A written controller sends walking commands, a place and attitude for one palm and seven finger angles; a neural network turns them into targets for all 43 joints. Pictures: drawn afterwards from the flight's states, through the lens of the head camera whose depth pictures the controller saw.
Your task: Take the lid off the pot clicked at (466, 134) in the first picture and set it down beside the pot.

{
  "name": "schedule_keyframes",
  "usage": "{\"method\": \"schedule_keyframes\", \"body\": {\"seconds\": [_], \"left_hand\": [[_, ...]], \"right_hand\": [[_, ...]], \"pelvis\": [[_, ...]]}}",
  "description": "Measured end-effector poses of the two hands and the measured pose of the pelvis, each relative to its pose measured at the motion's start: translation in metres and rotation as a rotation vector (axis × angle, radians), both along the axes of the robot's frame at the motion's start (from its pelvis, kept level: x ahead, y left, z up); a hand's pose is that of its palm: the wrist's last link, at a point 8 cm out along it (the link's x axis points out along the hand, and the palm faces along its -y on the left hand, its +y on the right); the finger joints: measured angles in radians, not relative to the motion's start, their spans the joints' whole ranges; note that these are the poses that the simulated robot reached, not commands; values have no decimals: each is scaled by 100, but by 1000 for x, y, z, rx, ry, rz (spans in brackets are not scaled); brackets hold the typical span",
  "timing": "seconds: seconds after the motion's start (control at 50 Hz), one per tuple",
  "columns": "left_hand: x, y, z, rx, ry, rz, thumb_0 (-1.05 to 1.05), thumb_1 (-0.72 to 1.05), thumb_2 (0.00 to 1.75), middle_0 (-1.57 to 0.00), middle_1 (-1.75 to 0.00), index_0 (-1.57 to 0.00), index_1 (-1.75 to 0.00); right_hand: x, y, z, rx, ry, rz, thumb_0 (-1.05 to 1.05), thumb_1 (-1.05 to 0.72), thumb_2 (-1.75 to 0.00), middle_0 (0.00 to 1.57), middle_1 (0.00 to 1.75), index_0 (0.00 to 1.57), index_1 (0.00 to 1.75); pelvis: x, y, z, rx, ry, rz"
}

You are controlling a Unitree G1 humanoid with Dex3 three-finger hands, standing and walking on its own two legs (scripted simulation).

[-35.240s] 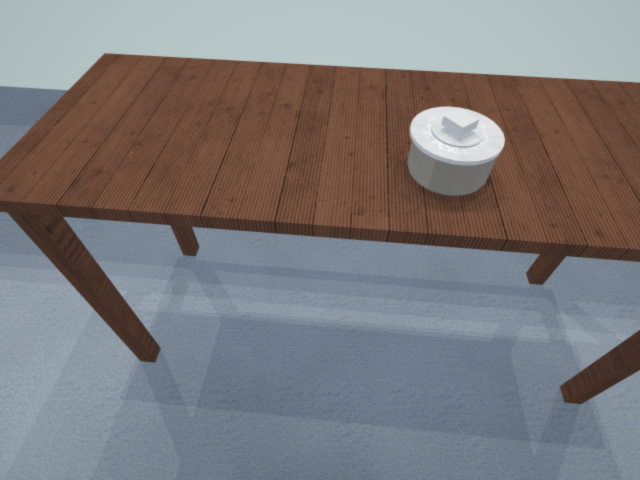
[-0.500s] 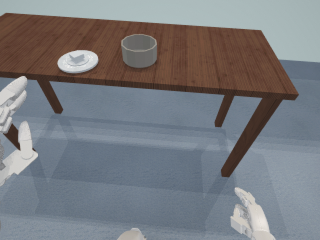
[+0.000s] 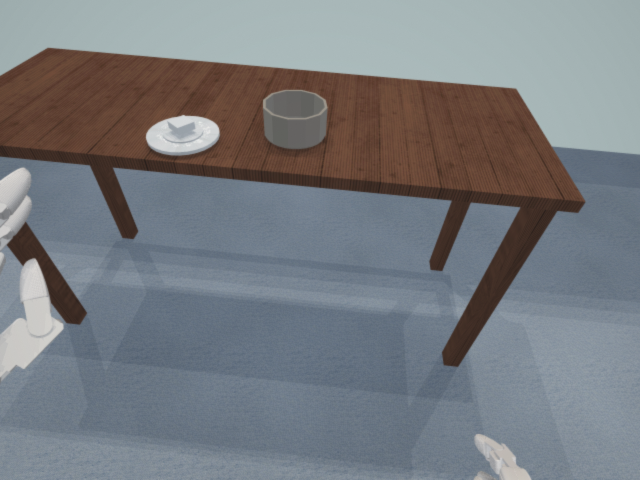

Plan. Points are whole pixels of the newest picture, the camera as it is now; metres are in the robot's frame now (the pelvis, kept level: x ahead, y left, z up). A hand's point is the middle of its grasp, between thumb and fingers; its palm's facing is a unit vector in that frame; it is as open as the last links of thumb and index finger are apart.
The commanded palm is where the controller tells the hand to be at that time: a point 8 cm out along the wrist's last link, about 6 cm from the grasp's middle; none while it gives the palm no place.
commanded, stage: stop stepping back and stand still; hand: left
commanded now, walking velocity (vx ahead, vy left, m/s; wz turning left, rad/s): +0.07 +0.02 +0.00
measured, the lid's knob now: (181, 124) +0.80 +0.35 +0.04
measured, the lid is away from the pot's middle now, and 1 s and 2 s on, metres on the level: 0.25 0.25 0.25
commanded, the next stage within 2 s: let the arm hang, fingers relaxed in 0.74 s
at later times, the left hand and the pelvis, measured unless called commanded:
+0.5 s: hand out of the picture +0.10 +0.16 -0.17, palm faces +0.03 -0.99 -0.14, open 7.3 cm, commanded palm none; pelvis +0.02 +0.00 -0.01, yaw +3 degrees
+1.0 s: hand out of the picture +0.00 +0.16 -0.17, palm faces +0.06 -0.98 -0.21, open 7.3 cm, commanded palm none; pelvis +0.02 -0.01 +0.00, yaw +2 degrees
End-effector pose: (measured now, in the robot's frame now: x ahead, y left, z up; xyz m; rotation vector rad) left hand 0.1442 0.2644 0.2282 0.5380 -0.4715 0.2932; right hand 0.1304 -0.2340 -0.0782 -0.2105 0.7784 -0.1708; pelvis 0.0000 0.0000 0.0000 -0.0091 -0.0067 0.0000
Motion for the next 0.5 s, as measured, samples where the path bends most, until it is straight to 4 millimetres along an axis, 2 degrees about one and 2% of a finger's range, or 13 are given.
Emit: {"method": "schedule_keyframes", "body": {"seconds": [0.06, 0.14, 0.22, 0.24, 0.26, 0.28, 0.32, 0.36, 0.42, 0.46, 0.5], "left_hand": [[1, 12, -3, -14, -26, 24, 1, 89, 90, -21, -30, -22, -30], [14, 27, -8, -37, -15, 80, 1, 89, 90, -21, -30, -22, -30], [29, 30, -9, -37, 18, 102, 2, 89, 90, -21, -30, -21, -30], [35, 30, -17, -26, 48, 94, 1, 89, 90, -21, -30, -21, -30], [45, 32, -36, -37, 126, 90, 1, 90, 90, -20, -30, -21, -30], [55, 35, -63, -73, 241, 99, 1, 90, 90, -20, -30, -21, -30], [67, 38, -133, -181, 524, 133, 0, 90, 90, -20, -30, -20, -30], [60, 30, -208, -287, 825, 167, 0, 91, 90, -19, -30, -20, -30], [18, -1, -299, -416, 1210, 182, 1, 91, 90, -19, -30, -20, -30], [-19, -28, -340, -503, 1399, 179, 1, 91, 90, -19, -30, -20, -30], [-57, -53, -367, -587, 1541, 182, 1, 92, 90, -20, -30, -20, -30]], "right_hand": [[13, 3, 0, -26, -34, 0, 1, -91, -90, 20, 30, 20, 30], [33, 14, 4, -9, -74, 1, 1, -91, -90, 20, 30, 20, 30], [49, 26, 9, 17, -92, 42, 1, -91, -90, 20, 30, 20, 30], [53, 27, 7, 32, -96, 66, 1, -91, -90, 20, 30, 20, 30], [56, 27, 2, 46, -83, 90, 1, -91, -90, 20, 30, 20, 30], [58, 25, -4, 56, -60, 105, 1, -91, -90, 20, 30, 20, 30], [57, 19, -17, 66, -9, 106, 1, -90, -90, 20, 30, 21, 30], [50, 11, -27, 67, 41, 86, 1, -90, -90, 20, 30, 21, 30], [27, -4, -35, 43, 127, 44, 1, -91, -90, 20, 30, 21, 30], [5, -13, -37, 14, 205, 16, 1, -91, -90, 20, 30, 20, 30], [-20, -21, -37, -16, 295, -8, 1, -91, -90, 20, 30, 20, 30]], "pelvis": [[5, 9, -6, -13, -10, 14], [9, 13, -6, 7, -15, 2], [14, 9, -1, 3, -2, 11], [15, 9, -1, -3, 13, 17], [15, 9, -1, -7, 26, 26], [15, 9, -2, -8, 34, 32], [15, 10, -5, -3, 46, 36], [15, 9, -7, -1, 49, 35], [16, 5, -9, 3, 35, 37], [17, 0, -8, 6, 20, 40], [16, -4, -7, 4, 7, 44]]}}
